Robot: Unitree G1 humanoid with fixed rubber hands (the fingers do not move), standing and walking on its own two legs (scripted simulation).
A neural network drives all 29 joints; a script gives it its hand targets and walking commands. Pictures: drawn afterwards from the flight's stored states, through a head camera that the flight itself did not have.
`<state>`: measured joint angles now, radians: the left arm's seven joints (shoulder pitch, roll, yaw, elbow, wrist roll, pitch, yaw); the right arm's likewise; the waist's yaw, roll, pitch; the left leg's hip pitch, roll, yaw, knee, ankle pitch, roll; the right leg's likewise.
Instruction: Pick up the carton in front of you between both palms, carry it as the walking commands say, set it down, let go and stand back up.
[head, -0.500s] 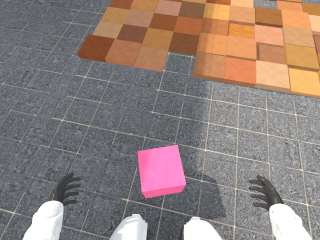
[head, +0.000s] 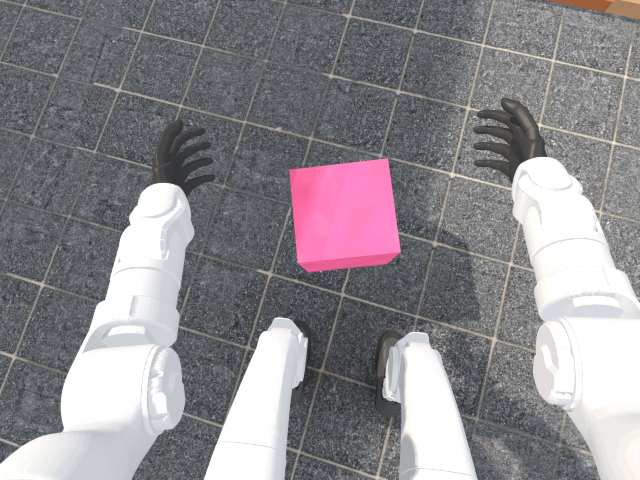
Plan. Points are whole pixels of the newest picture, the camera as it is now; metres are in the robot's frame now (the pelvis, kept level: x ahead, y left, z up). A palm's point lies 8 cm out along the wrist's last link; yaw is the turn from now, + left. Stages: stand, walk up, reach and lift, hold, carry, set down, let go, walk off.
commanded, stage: reach and lift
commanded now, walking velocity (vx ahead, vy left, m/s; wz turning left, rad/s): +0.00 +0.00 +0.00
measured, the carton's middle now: (343, 222) +0.48 +0.04 -0.53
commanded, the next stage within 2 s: none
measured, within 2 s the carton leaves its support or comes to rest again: leaves its support in 1.92 s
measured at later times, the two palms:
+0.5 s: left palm (226, 187) +0.46 +0.23 -0.22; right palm (462, 167) +0.53 -0.15 -0.24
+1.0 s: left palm (257, 220) +0.45 +0.22 -0.44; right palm (429, 203) +0.52 -0.14 -0.44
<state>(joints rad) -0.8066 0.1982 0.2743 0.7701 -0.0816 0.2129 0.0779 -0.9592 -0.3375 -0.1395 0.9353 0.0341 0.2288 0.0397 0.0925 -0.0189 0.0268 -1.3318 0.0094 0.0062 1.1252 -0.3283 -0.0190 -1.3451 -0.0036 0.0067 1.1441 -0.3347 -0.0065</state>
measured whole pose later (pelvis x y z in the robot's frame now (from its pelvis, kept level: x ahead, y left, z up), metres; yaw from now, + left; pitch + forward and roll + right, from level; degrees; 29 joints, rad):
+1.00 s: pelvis -0.04 +0.00 -0.26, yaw +2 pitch +40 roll +2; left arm -1.27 0.25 0.19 1.06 -0.24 0.02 0.15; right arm -1.44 -0.42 0.03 1.21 0.21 0.06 -0.08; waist 0.09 0.01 0.25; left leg -2.27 -0.01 0.00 2.06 -0.49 -0.04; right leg -2.29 0.00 0.02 2.08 -0.50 -0.01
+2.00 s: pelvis -0.03 +0.00 -0.29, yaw +1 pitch +37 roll +2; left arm -1.28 0.22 0.16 1.03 -0.28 0.08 0.21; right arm -1.40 -0.30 0.07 1.13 0.20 0.09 -0.17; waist 0.08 0.03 0.24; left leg -2.30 -0.03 -0.02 2.17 -0.51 -0.05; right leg -2.32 0.01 0.02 2.18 -0.51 0.00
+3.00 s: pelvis +0.02 +0.01 -0.04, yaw +0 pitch +31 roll +0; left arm -0.63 -0.09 0.42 0.61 0.16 0.35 0.06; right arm -0.66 0.08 -0.35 0.64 -0.20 0.34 -0.05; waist 0.03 0.00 -0.24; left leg -1.44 -0.04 -0.05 1.37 -0.48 -0.02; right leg -1.44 0.05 0.04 1.38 -0.48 0.01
